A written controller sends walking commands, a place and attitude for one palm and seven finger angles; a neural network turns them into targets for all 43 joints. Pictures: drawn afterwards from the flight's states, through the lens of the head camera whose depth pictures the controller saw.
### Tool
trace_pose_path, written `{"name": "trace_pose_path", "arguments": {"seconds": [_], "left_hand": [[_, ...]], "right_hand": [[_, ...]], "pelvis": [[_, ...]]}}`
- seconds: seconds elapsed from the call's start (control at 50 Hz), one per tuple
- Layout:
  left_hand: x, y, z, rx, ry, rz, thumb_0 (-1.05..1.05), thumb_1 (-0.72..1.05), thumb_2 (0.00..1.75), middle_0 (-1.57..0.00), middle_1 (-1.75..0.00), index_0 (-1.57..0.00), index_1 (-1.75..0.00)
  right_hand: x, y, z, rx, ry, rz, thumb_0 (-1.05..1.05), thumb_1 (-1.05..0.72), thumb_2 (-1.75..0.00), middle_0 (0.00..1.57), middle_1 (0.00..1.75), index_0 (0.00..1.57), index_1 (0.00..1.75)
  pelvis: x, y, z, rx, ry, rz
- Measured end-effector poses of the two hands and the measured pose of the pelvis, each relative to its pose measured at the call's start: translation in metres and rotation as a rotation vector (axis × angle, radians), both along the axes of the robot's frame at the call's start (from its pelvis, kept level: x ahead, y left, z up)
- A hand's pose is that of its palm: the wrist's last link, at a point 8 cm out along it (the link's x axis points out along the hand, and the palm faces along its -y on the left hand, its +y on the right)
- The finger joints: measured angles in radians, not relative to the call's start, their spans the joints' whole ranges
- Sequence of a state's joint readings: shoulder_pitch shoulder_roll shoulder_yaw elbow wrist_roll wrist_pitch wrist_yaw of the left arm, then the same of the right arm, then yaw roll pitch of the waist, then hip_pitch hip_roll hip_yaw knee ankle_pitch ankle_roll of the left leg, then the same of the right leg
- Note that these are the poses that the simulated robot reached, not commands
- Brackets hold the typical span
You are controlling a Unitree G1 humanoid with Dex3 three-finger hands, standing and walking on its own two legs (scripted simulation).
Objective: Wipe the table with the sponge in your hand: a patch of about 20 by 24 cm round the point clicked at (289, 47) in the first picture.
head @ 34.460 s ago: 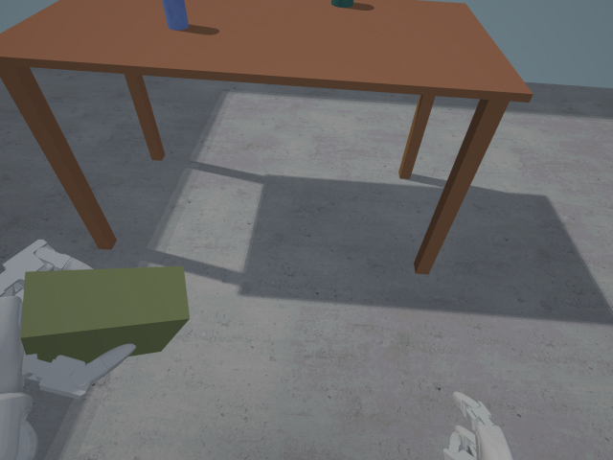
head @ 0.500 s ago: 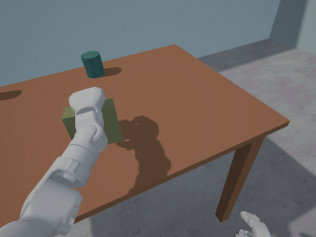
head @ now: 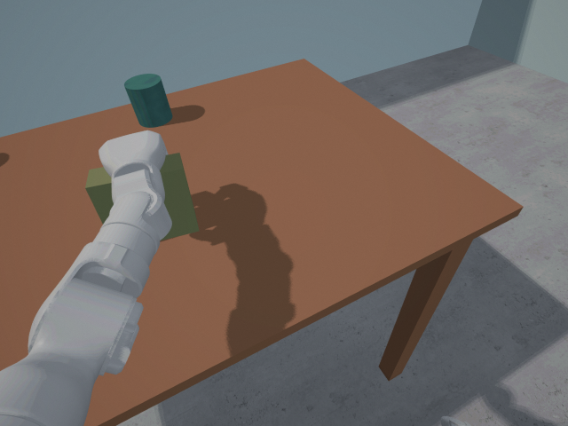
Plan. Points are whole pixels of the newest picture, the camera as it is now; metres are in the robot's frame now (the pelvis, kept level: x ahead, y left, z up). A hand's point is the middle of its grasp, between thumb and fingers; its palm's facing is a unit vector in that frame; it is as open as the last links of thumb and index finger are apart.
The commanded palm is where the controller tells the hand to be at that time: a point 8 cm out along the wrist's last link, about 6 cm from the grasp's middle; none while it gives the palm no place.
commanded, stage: wipe back along the third lane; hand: left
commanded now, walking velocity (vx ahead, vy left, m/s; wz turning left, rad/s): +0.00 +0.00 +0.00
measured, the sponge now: (151, 212) +0.43 +0.23 +0.09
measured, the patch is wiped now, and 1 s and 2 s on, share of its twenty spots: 0.95 0.95 0.95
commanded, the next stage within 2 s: slide back across to the middle lane in 1.60 s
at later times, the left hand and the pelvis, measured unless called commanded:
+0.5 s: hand (146, 197) +0.41 +0.22 +0.14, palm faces +0.10 -0.05 -0.99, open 9.8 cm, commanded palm +0.36 +0.19 +0.17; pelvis +0.02 +0.03 +0.00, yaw +1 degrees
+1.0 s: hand (166, 220) +0.36 +0.17 +0.14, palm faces +0.15 -0.07 -0.99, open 9.8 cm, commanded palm +0.31 +0.15 +0.17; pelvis +0.01 +0.01 +0.00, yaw +1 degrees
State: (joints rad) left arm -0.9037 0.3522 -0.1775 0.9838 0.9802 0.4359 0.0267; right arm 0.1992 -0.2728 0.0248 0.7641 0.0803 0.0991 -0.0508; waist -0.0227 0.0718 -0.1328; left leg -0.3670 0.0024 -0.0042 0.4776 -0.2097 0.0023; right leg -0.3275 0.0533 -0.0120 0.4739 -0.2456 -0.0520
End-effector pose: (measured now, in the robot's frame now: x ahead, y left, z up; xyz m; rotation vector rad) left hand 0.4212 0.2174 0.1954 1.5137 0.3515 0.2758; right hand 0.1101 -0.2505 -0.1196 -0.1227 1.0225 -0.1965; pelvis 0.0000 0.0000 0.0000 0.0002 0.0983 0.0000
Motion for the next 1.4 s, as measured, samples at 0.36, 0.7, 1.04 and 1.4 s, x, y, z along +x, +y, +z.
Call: {"name": "trace_pose_path", "arguments": {"seconds": [0.36, 0.7, 1.04, 1.4], "left_hand": [[-0.026, -0.003, -0.005, 0.016, -0.135, -0.003, 0.0, -0.5, 1.09, -0.71, -1.4, -0.77, -1.36], [-0.052, -0.017, -0.005, 0.002, -0.146, 0.005, 0.0, -0.48, 1.08, -0.7, -1.41, -0.76, -1.37], [-0.095, -0.052, -0.004, -0.029, -0.201, -0.063, 0.01, -0.48, 1.07, -0.7, -1.41, -0.75, -1.38], [-0.123, -0.069, -0.005, -0.049, -0.232, -0.071, 0.02, -0.47, 1.07, -0.69, -1.42, -0.75, -1.38]], "right_hand": [[0.07, 0.037, 0.02, 0.067, -0.123, 0.07, 0.01, -0.91, -0.9, 0.2, 0.3, 0.19, 0.29], [0.133, 0.075, 0.046, 0.119, -0.232, 0.214, 0.01, -0.91, -0.9, 0.2, 0.3, 0.19, 0.3], [0.131, 0.076, 0.043, 0.194, -0.255, 0.267, 0.01, -0.91, -0.9, 0.2, 0.3, 0.19, 0.29], [0.125, 0.024, 0.056, 0.149, -0.342, 0.204, 0.01, -0.91, -0.9, 0.2, 0.3, 0.19, 0.29]], "pelvis": [[0.015, 0.022, 0.002, -0.006, -0.029, -0.003], [0.02, 0.026, -0.001, -0.004, -0.068, 0.018], [0.01, 0.009, -0.003, 0.008, -0.11, 0.019], [0.001, -0.021, -0.003, 0.018, -0.138, -0.005]]}}
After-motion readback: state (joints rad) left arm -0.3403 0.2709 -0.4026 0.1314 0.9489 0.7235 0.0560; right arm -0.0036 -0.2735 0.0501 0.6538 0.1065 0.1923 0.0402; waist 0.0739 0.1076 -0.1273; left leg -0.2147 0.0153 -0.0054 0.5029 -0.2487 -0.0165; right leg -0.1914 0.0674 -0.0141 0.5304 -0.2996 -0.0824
